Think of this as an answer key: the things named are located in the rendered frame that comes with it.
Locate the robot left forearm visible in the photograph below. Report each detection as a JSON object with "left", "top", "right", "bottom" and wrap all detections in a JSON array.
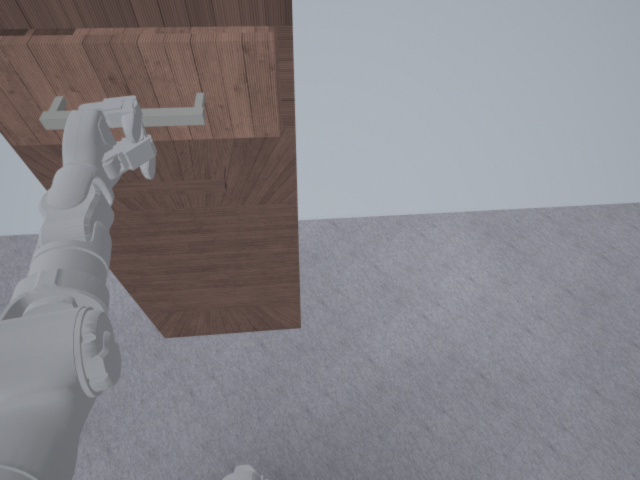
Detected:
[{"left": 0, "top": 165, "right": 114, "bottom": 321}]

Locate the left robot upper arm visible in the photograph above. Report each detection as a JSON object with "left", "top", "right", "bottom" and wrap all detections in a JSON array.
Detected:
[{"left": 0, "top": 306, "right": 122, "bottom": 480}]

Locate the handle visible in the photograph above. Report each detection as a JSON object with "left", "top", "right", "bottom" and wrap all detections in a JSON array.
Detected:
[
  {"left": 112, "top": 179, "right": 227, "bottom": 198},
  {"left": 39, "top": 93, "right": 206, "bottom": 130}
]

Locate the left robot shin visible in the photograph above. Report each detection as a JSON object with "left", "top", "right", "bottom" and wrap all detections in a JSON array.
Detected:
[{"left": 233, "top": 465, "right": 258, "bottom": 474}]

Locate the cabinet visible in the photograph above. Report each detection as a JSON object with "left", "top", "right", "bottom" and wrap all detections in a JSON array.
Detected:
[{"left": 0, "top": 0, "right": 301, "bottom": 338}]

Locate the robot left hand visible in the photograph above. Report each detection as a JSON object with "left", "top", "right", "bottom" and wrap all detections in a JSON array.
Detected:
[{"left": 62, "top": 95, "right": 157, "bottom": 188}]

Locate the drawer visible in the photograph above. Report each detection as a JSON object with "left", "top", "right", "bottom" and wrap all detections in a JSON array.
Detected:
[{"left": 0, "top": 26, "right": 280, "bottom": 146}]

